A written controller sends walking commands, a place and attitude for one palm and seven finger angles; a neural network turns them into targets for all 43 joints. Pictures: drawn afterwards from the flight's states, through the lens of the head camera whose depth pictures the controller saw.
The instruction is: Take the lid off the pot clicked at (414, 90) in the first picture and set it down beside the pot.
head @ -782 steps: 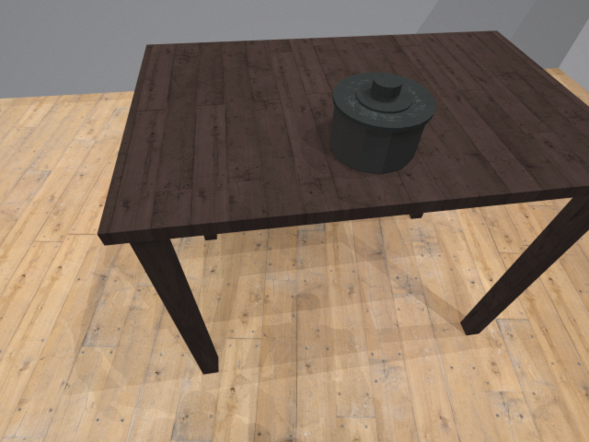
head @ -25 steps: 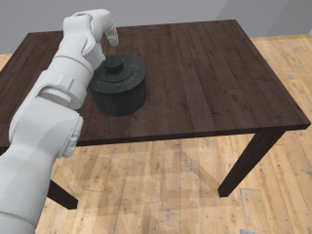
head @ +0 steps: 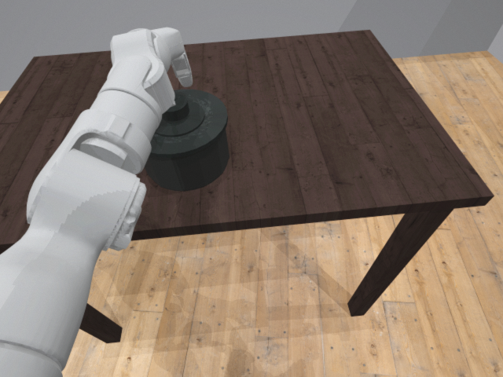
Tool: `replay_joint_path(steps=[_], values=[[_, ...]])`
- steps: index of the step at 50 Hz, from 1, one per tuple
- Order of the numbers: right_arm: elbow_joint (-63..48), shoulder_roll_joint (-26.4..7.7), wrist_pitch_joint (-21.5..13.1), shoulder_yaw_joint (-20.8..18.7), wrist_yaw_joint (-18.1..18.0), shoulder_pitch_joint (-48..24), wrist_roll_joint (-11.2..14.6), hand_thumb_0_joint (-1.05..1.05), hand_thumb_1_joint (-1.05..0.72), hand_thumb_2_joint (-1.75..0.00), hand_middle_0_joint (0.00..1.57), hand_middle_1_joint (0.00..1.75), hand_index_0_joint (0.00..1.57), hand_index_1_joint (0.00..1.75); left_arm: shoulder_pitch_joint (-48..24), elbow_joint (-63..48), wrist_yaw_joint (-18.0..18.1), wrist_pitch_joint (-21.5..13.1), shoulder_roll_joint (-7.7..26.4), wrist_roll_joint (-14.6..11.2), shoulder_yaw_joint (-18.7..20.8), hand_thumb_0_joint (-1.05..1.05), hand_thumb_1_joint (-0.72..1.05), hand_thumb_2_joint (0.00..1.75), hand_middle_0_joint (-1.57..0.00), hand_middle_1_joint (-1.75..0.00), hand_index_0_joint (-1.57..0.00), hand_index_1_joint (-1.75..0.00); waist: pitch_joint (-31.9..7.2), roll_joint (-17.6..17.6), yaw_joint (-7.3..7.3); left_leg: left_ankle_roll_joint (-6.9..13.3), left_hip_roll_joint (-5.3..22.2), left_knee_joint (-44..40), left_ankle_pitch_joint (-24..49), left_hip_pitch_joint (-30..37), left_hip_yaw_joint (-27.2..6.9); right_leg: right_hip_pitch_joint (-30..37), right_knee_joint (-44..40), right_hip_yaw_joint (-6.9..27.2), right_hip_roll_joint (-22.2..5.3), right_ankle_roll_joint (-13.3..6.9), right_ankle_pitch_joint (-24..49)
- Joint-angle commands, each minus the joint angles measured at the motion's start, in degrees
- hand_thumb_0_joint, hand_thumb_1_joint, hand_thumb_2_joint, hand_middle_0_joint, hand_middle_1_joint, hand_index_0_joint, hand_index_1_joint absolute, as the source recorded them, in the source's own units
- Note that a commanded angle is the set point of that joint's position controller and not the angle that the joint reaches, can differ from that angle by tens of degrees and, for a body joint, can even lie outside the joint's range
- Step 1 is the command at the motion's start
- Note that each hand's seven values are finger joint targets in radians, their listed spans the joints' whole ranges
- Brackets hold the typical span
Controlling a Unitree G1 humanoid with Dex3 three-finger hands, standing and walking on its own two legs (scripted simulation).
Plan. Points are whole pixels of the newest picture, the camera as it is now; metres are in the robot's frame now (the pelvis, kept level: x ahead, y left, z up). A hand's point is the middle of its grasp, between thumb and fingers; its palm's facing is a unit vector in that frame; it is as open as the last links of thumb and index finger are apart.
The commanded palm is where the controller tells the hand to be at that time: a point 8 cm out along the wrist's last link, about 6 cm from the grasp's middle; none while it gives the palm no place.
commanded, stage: lower the open fingers around the knob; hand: left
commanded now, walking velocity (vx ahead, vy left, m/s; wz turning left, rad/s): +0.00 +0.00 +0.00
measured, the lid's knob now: (173, 107) +0.52 +0.10 +0.16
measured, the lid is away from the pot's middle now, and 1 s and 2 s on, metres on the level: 0.00 0.00 0.00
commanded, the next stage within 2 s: close the fingers and squeeze the knob in 1.28 s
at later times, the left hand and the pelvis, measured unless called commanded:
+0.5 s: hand (171, 107) +0.49 +0.10 +0.18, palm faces -0.38 -0.09 -0.92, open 10.1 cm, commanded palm +0.49 +0.10 +0.24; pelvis +0.00 -0.01 +0.00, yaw +0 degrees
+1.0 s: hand (174, 104) +0.49 +0.09 +0.18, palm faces -0.39 -0.09 -0.92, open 10.1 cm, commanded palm +0.50 +0.10 +0.24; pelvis +0.00 -0.01 +0.00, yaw +0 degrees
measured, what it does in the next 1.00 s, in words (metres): stands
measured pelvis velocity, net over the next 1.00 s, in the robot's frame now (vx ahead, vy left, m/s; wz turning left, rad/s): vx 0.00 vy -0.01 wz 0.01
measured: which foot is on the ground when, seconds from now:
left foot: down 0.00-1.00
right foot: down 0.00-1.00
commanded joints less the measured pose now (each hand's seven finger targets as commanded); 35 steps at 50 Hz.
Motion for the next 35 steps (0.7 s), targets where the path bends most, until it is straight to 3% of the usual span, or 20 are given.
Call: replay_joint_path(steps=[1, 3, 5, 7, 9, 13, 14, 15, 16, 18, 19, 21, 23, 24, 28, 30, 31, 32, 34, 35], values=[[-5.3, -7.8, -2.1, -2.5, -0.5, 0.7, 0.2, 0.0, -0.9, -0.9, 0.2, 0.3, 0.2, 0.3, -33.4, -10.3, 1.9, -0.4, 11.3, 1.6, 0.9, 0.0, -0.39, 1.67, -0.87, -0.08, -0.87, -0.08, -22.7, -7.1, -0.76, 2.7, -1.9, 1.4, 15.8, 19.8, -1.8, -1.7, -2.4, -1.8, 4.0, -2.1, 23.0], [-6.0, -7.8, -2.3, -2.8, -0.5, 0.8, -0.2, 0.0, -0.9, -0.9, 0.2, 0.3, 0.2, 0.3, -33.5, -13.8, 2.0, -1.5, 12.1, 0.8, 2.0, 0.0, -0.39, 1.67, -0.87, -0.08, -0.87, -0.08, -26.1, -4.9, -0.27, 2.7, -1.7, 2.6, 20.1, 21.4, -2.0, -0.1, -1.7, -1.7, 3.7, -2.4, 26.0], [-5.4, -7.8, -1.8, -2.8, -0.5, 1.1, 0.0, 0.0, -0.9, -0.9, 0.2, 0.3, 0.2, 0.3, -32.1, -11.1, 2.0, -1.3, 12.6, 2.2, 2.2, 0.0, -0.39, 1.67, -0.87, -0.08, -0.87, -0.08, -24.7, -6.5, -0.52, 2.7, -1.7, 2.5, 19.3, 20.8, -1.8, -1.2, -1.7, -1.8, 3.9, -2.1, 24.8], [-5.5, -7.7, -1.7, -2.7, -0.4, 0.7, 0.1, 0.0, -0.9, -0.9, 0.2, 0.3, 0.2, 0.3, -31.1, -10.7, 1.9, -1.0, 12.3, 1.9, 2.1, 0.0, -0.39, 1.67, -0.87, -0.08, -0.87, -0.08, -22.8, -6.9, -0.34, 2.7, -1.8, 2.3, 17.7, 19.8, -1.6, -1.6, -1.8, -1.9, 3.9, -2.2, 24.1], [-5.6, -7.9, -1.4, -2.8, -0.4, 0.6, 0.1, 0.0, -0.9, -0.9, 0.2, 0.3, 0.2, 0.3, -31.4, -12.5, 2.0, -1.3, 12.2, 1.5, 2.2, 0.0, -0.39, 1.67, -0.87, -0.08, -0.87, -0.08, -24.1, -6.9, -0.42, 2.7, -1.6, 2.5, 19.1, 20.2, -1.7, -0.8, -1.6, -1.9, 3.8, -2.1, 25.2], [-5.4, -7.9, -1.2, -3.1, -0.5, 0.9, 0.2, 0.0, -0.9, -0.9, 0.2, 0.3, 0.2, 0.3, -30.0, -11.8, 2.0, -1.4, 8.3, 0.3, -0.2, 0.0, -0.39, 1.67, -0.87, -0.08, -0.87, -0.08, -22.5, -6.1, -1.0, 2.7, -1.5, 3.0, 19.8, 20.7, -1.9, -3.0, -1.8, -2.3, 4.1, -2.3, 24.4], [-5.6, -7.8, -1.3, -3.0, -0.4, 0.5, 0.1, 0.0, -0.9, -0.9, 0.2, 0.3, 0.2, 0.3, -31.6, -14.0, 2.1, -1.8, 10.5, 1.0, 1.2, 0.0, -0.39, 1.67, -0.87, -0.08, -0.87, -0.08, -24.7, -5.8, -0.62, 2.7, -1.5, 3.0, 19.6, 21.6, -2.0, -2.3, -1.4, -1.9, 4.0, -2.1, 24.3], [-5.3, -7.7, -1.3, -2.9, -0.5, 0.4, 0.0, 0.0, -0.9, -0.9, 0.2, 0.3, 0.2, 0.3, -30.7, -12.1, 2.1, -1.7, 10.4, 1.0, 1.3, 0.0, -0.39, 1.67, -0.87, -0.08, -0.87, -0.08, -24.0, -6.4, -0.67, 2.8, -1.6, 3.2, 19.8, 21.3, -1.9, -2.6, -1.2, -2.0, 4.0, -2.2, 24.7], [-5.1, -7.5, -1.2, -2.9, -0.5, 0.4, 0.2, 0.0, -0.9, -0.9, 0.2, 0.3, 0.2, 0.3, -29.9, -10.8, 1.9, -1.4, 7.9, 0.9, -0.7, 0.0, -0.39, 1.67, -0.87, -0.08, -0.87, -0.08, -22.9, -6.6, -1.16, 2.7, -1.7, 3.0, 18.2, 20.9, -1.8, -3.7, -1.4, -2.2, 4.1, -2.1, 23.4], [-4.6, -8.2, -0.8, -3.1, -0.7, 1.0, 0.0, 0.0, -0.9, -0.9, 0.2, 0.3, 0.2, 0.3, -27.8, -8.8, 2.0, -1.0, 9.0, -0.2, 0.7, 0.0, -0.39, 1.67, -0.87, -0.08, -0.87, -0.08, -21.1, -7.4, -1.08, 2.8, -1.8, 3.1, 17.3, 19.0, -1.5, -3.0, -1.8, -2.3, 4.1, -2.3, 24.6], [-4.4, -8.2, -0.6, -2.8, -0.8, 0.8, 0.0, 0.0, -0.9, -0.9, 0.2, 0.3, 0.2, 0.3, -28.7, -9.0, 2.1, -1.0, 11.6, 0.5, 2.2, 0.0, -0.39, 1.67, -0.87, -0.08, -0.87, -0.08, -22.3, -9.1, -0.98, 2.8, -1.9, 2.8, 16.4, 18.2, -1.3, -1.6, -1.3, -2.0, 4.0, -2.0, 25.2], [-4.8, -7.9, -0.7, -2.8, -0.7, 0.6, 0.3, 0.0, -0.9, -0.9, 0.2, 0.3, 0.2, 0.3, -30.5, -10.6, 2.0, -1.2, 7.6, 0.4, -0.9, 0.0, -0.39, 1.67, -0.87, -0.08, -0.87, -0.08, -22.5, -7.7, -1.73, 2.8, -1.9, 2.9, 16.3, 19.1, -1.4, -3.0, -1.4, -2.1, 4.0, -1.9, 24.5], [-4.9, -7.8, -0.8, -3.2, -0.6, 0.7, 0.0, 0.0, -0.9, -0.9, 0.2, 0.3, 0.2, 0.3, -29.3, -11.4, 2.4, -2.1, 7.0, -0.1, -1.0, 0.0, -0.39, 1.67, -0.87, -0.08, -0.87, -0.08, -23.8, -5.7, -1.57, 2.7, -1.4, 4.0, 19.7, 21.1, -1.9, -4.1, -1.1, -2.2, 4.1, -2.3, 24.5], [-4.5, -7.8, -0.7, -3.1, -0.6, 0.9, 0.0, 0.0, -0.9, -0.9, 0.2, 0.3, 0.2, 0.3, -29.9, -11.7, 2.6, -2.4, 8.6, 0.5, 0.1, 0.0, -0.39, 1.67, -0.87, -0.08, -0.87, -0.08, -25.0, -5.8, -1.53, 2.6, -1.3, 4.1, 20.5, 21.5, -2.1, -3.8, -0.6, -2.1, 4.1, -2.2, 24.6], [-4.7, -7.5, -0.7, -3.3, -0.4, 1.1, -0.1, 0.0, -0.9, -0.9, 0.2, 0.3, 0.2, 0.3, -29.5, -12.8, 2.6, -2.7, 5.0, -1.0, -1.6, 0.0, -0.39, 1.67, -0.87, -0.08, -0.87, -0.08, -24.7, -4.4, -1.57, 2.6, -1.2, 4.5, 22.8, 22.7, -2.4, -5.0, -0.6, -2.6, 4.2, -2.3, 24.8], [-4.2, -7.6, -0.5, -3.1, -0.4, 1.0, 0.0, 0.0, -0.9, -0.9, 0.2, 0.3, 0.2, 0.3, -28.8, -10.6, 2.5, -2.1, 7.2, -0.4, -0.2, 0.0, -0.39, 1.67, -0.87, -0.08, -0.87, -0.08, -23.7, -6.9, -1.57, 2.7, -1.2, 4.2, 20.9, 21.6, -2.3, -4.7, -0.7, -2.4, 4.4, -2.1, 24.2], [-3.8, -7.6, -0.3, -2.8, -0.5, 0.7, 0.3, 0.0, -0.9, -0.9, 0.2, 0.3, 0.2, 0.3, -29.5, -8.9, 2.4, -1.7, 5.3, -0.4, -1.9, 0.0, -0.39, 1.67, -0.87, -0.08, -0.87, -0.08, -21.3, -6.4, -2.22, 2.7, -1.5, 3.7, 18.7, 20.3, -1.9, -5.9, -1.0, -2.5, 4.4, -2.1, 23.4], [-3.8, -7.5, -0.6, -2.9, -0.6, 1.0, 0.3, 0.0, -0.9, -0.9, 0.2, 0.3, 0.2, 0.3, -31.7, -10.9, 2.5, -1.8, 4.6, -0.9, -2.3, 0.0, -0.39, 1.67, -0.87, -0.08, -0.87, -0.08, -21.8, -6.9, -2.49, 2.6, -1.4, 3.3, 17.6, 20.7, -2.4, -5.8, -1.1, -2.7, 4.5, -2.1, 22.5], [-3.5, -7.6, -0.7, -2.9, -0.7, 0.8, 0.1, 0.0, -0.9, -0.9, 0.2, 0.3, 0.2, 0.3, -30.8, -9.2, 2.7, -1.9, 4.8, -0.7, -2.1, 0.0, -0.39, 1.67, -0.87, -0.08, -0.87, -0.08, -22.1, -5.6, -2.38, 2.6, -1.4, 3.9, 18.3, 21.0, -2.3, -6.3, -0.8, -2.5, 4.4, -2.2, 22.7], [-3.1, -7.8, -0.6, -2.9, -0.8, 1.4, 0.1, 0.0, -0.9, -0.9, 0.2, 0.3, 0.2, 0.3, -30.1, -7.8, 2.8, -1.5, 5.8, -0.5, -1.3, 0.0, -0.39, 1.67, -0.87, -0.08, -0.87, -0.08, -21.7, -7.3, -2.42, 2.6, -1.5, 3.6, 16.7, 20.0, -2.3, -6.0, -1.0, -2.7, 4.5, -2.2, 22.1]])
